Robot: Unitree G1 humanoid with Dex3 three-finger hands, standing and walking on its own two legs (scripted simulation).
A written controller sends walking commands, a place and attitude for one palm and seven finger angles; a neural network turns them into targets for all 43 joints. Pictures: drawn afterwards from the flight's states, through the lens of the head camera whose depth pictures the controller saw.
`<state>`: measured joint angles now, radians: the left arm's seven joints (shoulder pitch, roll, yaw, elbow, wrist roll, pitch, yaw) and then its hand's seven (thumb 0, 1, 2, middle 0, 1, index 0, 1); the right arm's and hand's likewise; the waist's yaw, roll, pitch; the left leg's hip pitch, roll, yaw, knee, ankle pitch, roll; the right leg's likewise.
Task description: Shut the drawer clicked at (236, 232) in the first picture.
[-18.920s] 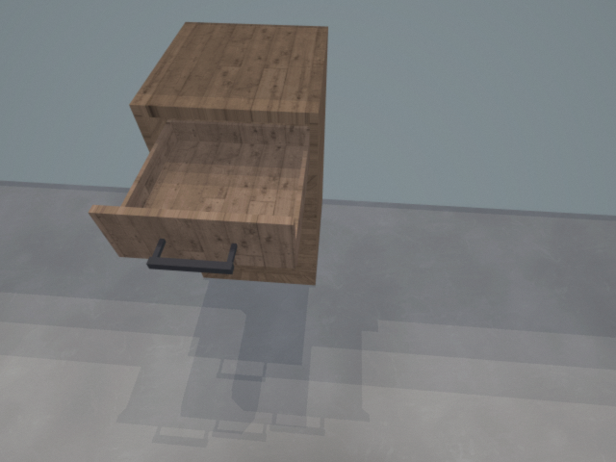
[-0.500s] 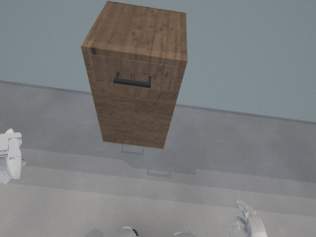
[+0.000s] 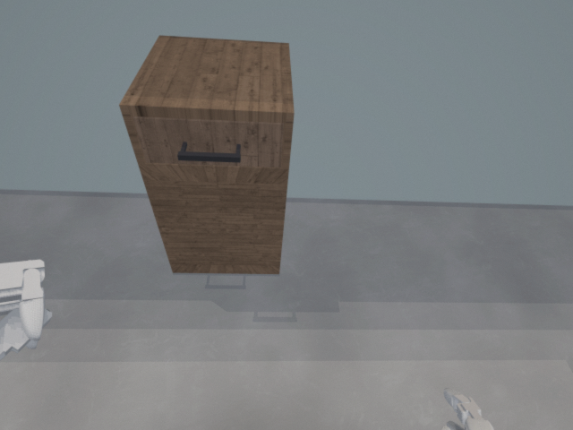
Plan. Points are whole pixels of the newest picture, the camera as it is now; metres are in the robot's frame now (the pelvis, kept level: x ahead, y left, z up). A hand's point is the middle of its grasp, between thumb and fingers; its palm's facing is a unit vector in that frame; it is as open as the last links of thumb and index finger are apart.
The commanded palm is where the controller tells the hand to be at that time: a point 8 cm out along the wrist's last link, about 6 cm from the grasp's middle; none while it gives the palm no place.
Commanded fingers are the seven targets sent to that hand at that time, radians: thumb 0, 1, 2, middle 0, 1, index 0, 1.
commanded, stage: stop stepping back and stand still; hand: left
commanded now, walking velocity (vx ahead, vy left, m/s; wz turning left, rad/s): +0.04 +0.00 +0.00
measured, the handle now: (210, 152) +0.80 +0.23 -0.11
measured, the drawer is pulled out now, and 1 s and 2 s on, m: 0.00 0.00 0.00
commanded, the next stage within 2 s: let the arm hang, fingers relaxed in 0.46 s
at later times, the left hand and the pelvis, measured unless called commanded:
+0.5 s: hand (19, 352) +0.15 +0.24 +0.17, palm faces +0.35 -0.82 -0.46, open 3.2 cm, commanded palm +0.09 +0.29 +0.19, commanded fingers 0.00 0.90 0.90 -1.40 -1.60 -1.40 -1.60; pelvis -0.03 +0.00 +0.01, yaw +2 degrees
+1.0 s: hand out of the picture -0.09 +0.18 -0.18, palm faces +0.08 -0.98 -0.18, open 3.9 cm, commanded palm none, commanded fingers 0.00 0.90 0.90 -0.48 -0.60 -0.48 -0.60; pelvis -0.02 +0.00 +0.00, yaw +3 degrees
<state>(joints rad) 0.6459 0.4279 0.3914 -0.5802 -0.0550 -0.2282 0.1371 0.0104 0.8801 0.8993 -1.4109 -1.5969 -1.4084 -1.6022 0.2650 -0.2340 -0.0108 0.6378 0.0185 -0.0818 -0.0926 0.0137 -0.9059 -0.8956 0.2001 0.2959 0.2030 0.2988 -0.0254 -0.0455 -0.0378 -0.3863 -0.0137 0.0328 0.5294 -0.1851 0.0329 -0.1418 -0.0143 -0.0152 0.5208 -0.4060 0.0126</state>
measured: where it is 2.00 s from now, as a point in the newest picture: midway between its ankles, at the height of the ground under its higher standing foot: outside the picture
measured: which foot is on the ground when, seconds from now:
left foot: down 0.00-1.00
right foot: down 0.00-1.00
